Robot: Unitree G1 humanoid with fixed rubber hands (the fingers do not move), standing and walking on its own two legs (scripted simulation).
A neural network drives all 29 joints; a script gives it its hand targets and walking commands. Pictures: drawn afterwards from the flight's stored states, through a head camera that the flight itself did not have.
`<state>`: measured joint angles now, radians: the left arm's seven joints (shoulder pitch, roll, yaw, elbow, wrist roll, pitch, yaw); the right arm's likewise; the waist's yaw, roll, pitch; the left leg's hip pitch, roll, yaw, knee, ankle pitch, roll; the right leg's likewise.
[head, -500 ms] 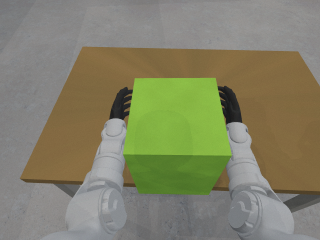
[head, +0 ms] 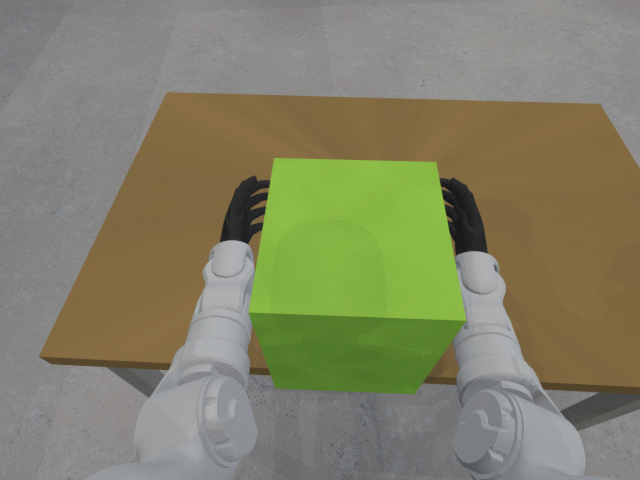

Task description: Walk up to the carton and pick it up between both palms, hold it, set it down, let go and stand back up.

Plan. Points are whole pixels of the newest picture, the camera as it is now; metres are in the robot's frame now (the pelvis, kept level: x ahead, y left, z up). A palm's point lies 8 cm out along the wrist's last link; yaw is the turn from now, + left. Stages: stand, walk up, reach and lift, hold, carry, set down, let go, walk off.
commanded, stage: set down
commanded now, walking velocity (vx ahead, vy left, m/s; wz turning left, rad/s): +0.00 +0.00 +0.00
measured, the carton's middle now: (349, 284) +0.36 -0.02 +0.01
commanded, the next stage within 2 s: none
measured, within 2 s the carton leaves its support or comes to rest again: neither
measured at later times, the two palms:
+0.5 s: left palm (238, 237) +0.41 +0.12 +0.05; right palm (467, 241) +0.39 -0.17 +0.06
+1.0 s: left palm (242, 228) +0.45 +0.12 +0.03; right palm (452, 242) +0.42 -0.17 +0.02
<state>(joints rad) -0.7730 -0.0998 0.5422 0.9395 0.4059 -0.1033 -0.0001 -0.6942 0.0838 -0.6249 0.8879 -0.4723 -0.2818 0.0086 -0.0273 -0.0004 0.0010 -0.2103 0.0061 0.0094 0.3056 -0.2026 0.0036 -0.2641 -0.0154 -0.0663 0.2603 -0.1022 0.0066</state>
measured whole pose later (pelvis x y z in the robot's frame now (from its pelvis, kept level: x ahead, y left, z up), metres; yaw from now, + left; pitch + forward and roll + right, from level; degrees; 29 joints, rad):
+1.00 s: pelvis +0.00 +0.00 -0.01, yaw -4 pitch +18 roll -1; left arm -0.91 0.09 0.24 1.25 0.12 -0.27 0.13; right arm -0.85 -0.07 -0.22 1.22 -0.04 -0.31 -0.09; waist 0.00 0.01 -0.13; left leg -0.52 0.04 0.06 0.48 -0.27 -0.01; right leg -0.57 0.01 -0.02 0.37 -0.12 0.00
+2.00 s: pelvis -0.04 -0.03 -0.01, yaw +0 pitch +14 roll +0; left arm -1.24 0.42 -0.11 1.32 -0.34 0.09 0.02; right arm -1.21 -0.29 0.03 1.24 0.37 0.15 -0.15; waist -0.07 -0.03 -0.20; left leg -0.50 0.03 -0.01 0.43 -0.18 -0.04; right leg -0.55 0.01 -0.08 0.39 -0.09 -0.04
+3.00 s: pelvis -0.01 -0.01 +0.00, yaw -1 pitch -2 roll +0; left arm -0.23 0.22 0.05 0.45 -0.14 0.09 0.01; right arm -0.23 -0.17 -0.03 0.51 0.23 0.00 -0.07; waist 0.00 -0.03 0.00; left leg -0.08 0.02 0.02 0.34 -0.22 -0.01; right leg -0.14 0.00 -0.05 0.30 -0.13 -0.01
